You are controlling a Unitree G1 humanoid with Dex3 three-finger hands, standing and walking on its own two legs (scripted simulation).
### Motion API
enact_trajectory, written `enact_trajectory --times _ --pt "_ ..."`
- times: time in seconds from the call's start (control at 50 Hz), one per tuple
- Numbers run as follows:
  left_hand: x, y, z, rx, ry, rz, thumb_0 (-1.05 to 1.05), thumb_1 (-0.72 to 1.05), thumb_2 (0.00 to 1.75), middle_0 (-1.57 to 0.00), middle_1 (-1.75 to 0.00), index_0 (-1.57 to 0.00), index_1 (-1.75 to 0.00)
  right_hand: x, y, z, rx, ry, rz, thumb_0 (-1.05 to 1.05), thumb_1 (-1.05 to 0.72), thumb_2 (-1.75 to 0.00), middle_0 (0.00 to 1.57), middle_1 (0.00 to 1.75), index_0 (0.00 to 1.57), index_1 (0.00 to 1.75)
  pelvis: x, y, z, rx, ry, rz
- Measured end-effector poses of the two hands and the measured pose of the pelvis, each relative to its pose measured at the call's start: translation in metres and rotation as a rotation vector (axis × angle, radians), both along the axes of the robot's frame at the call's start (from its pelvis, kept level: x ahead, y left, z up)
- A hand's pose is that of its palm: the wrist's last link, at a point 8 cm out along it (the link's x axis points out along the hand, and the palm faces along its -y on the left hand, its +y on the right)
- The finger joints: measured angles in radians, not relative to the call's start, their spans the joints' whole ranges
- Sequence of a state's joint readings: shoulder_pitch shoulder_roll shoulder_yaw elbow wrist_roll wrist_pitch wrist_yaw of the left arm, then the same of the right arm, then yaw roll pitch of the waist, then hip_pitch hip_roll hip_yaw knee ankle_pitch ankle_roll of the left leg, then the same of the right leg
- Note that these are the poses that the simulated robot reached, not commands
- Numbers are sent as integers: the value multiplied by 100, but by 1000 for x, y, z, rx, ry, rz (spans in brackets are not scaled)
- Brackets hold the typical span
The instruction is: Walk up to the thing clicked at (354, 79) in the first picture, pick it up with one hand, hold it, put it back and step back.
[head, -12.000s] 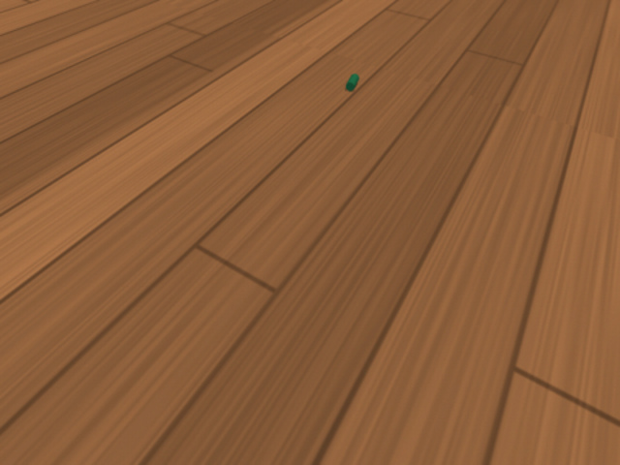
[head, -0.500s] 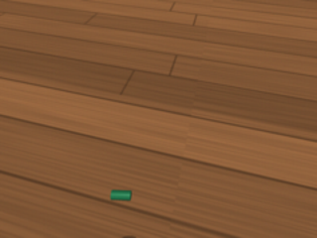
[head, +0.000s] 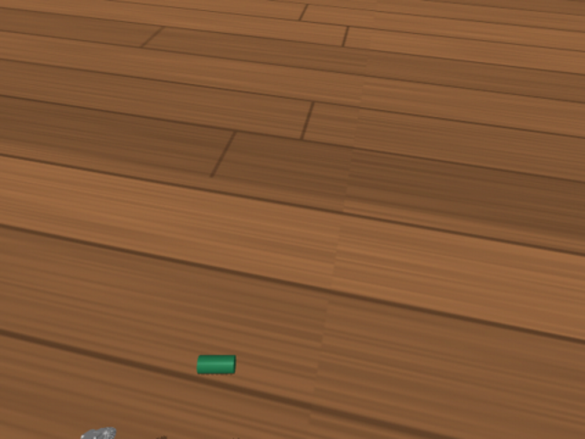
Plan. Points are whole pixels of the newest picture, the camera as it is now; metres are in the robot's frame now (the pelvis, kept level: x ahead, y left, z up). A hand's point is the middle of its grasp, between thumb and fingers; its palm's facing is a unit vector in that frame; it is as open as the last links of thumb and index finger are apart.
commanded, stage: walk up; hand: left
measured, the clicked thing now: (216, 364) +0.44 +0.25 -0.75
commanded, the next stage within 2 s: stand in 0.46 s
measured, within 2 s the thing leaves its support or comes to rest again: neither
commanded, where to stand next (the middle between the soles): +0.06 +0.01 m, yaw +2 degrees
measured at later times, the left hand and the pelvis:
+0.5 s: hand out of the picture +0.07 +0.25 -0.15, palm faces -0.02 -0.94 -0.34, open 7.4 cm; pelvis -0.01 +0.00 +0.00, yaw -1 degrees
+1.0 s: hand out of the picture +0.03 +0.26 -0.15, palm faces -0.03 -0.94 -0.34, open 7.4 cm; pelvis -0.04 +0.01 +0.01, yaw +0 degrees
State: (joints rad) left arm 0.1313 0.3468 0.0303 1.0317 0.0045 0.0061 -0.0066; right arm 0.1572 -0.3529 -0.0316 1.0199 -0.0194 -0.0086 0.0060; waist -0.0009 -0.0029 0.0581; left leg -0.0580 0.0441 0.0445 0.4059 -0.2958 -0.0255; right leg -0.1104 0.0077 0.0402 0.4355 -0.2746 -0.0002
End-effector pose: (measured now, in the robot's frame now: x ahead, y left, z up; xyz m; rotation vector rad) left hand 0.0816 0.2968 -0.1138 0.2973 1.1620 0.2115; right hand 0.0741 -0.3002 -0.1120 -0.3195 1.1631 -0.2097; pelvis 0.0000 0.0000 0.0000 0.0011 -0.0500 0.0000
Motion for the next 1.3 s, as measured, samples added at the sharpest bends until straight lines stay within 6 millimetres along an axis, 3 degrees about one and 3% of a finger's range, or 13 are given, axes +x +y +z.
enact_trajectory --times 0.36,0.7,1.06,1.3 --pt "-14 -3 0 6 32 -16 1 91 90 -21 -30 -20 -30 -28 -5 -6 11 34 -30 1 -91 -90 20 30 20 30 -9 -3 -1 6 -7 -18" --pt "-15 -5 5 5 15 -37 0 91 90 -21 -30 -20 -30 -36 2 -1 19 46 -30 1 -91 -90 20 30 20 30 -25 0 6 1 -4 -9" --pt "-59 9 0 6 91 -4 0 91 90 -21 -30 -20 -30 -61 10 -2 19 99 -33 1 -91 -90 20 30 20 30 -37 8 8 2 3 -1" --pt "-67 12 -1 4 105 1 0 91 90 -21 -30 -20 -30 -60 15 -2 22 103 -24 1 -91 -90 20 30 20 30 -39 12 7 3 10 5"
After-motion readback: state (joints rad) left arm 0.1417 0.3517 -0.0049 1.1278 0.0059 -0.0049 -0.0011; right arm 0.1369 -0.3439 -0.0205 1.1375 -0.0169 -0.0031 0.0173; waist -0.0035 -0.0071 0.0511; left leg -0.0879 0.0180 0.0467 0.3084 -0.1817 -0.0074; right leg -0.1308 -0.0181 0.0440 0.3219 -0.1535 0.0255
